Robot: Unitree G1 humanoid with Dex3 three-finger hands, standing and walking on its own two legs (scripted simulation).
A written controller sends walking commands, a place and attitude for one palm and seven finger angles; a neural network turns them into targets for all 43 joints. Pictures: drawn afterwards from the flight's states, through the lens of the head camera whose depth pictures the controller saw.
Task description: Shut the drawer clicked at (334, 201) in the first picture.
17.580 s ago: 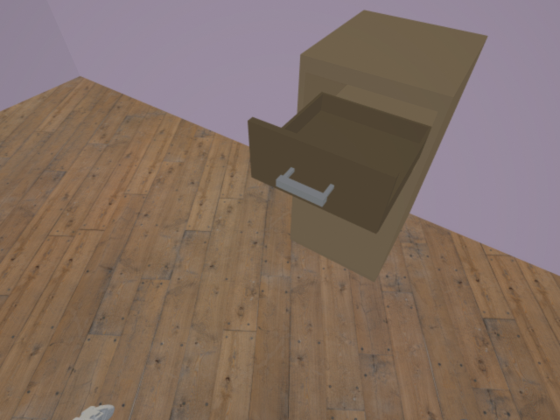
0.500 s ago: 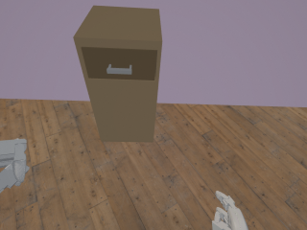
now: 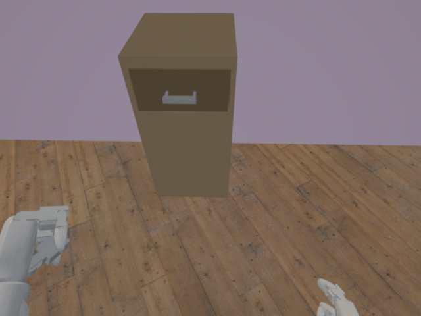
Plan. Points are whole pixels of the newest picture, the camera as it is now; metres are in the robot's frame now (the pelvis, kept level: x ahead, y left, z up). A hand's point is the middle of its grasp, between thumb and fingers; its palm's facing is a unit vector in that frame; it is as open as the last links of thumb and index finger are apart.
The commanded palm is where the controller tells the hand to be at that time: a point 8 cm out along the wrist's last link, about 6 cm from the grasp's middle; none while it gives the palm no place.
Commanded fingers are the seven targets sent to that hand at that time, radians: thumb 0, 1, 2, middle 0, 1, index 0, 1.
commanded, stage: let the arm hang, fingers relaxed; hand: left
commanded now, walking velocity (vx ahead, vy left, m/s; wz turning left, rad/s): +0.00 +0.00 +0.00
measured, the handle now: (180, 96) +0.86 +0.16 -0.06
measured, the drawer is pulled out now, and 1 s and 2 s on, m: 0.00 0.00 0.00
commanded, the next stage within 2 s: look to check the result in 1.04 s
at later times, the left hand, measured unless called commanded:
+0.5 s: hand out of the picture -0.04 +0.20 -0.16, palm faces +0.02 -0.97 -0.24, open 5.1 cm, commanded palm none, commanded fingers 0.00 0.90 0.90 -0.24 -0.34 -0.24 -0.34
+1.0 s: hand out of the picture +0.06 +0.18 -0.16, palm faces +0.00 -0.98 -0.20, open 7.3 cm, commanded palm none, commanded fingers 0.00 0.90 0.90 -0.20 -0.30 -0.20 -0.30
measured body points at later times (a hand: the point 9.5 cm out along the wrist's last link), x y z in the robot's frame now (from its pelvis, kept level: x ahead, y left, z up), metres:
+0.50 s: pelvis +0.00 +0.00 +0.01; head +0.02 +0.01 +0.46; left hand -0.04 +0.25 -0.14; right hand +0.01 -0.23 -0.15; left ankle +0.03 +0.09 -0.73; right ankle +0.02 -0.11 -0.73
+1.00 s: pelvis +0.01 +0.00 +0.01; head +0.03 +0.00 +0.46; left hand +0.06 +0.23 -0.14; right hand +0.01 -0.23 -0.15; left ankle +0.03 +0.09 -0.73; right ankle +0.02 -0.11 -0.73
